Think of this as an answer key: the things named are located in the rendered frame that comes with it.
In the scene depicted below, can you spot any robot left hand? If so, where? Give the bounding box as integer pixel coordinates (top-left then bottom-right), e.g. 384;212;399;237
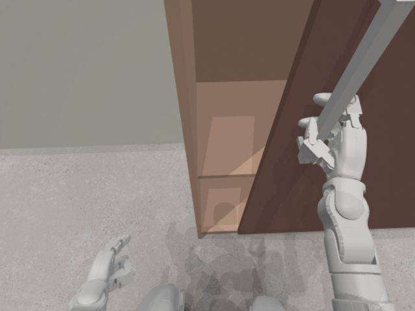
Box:
86;233;134;293

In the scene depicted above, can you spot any right robot forearm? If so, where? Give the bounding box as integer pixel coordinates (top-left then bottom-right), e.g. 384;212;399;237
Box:
317;177;396;311

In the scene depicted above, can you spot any left robot thigh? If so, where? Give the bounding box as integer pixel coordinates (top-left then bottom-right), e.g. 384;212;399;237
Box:
136;285;185;311

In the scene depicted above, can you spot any left robot forearm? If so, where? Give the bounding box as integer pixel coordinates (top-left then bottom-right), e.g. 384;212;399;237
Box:
69;279;109;311

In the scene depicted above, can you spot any robot thigh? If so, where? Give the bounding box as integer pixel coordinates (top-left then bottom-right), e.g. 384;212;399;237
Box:
136;285;185;311
250;296;285;311

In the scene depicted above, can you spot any wardrobe door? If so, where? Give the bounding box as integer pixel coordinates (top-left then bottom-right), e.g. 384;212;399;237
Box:
237;0;415;235

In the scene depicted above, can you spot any handle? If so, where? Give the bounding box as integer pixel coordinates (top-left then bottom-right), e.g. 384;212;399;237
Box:
296;0;415;164

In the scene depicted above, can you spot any robot right hand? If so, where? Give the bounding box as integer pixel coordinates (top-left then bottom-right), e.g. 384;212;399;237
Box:
298;93;367;181

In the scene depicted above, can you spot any right robot thigh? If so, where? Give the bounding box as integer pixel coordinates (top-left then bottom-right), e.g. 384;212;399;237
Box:
250;296;285;311

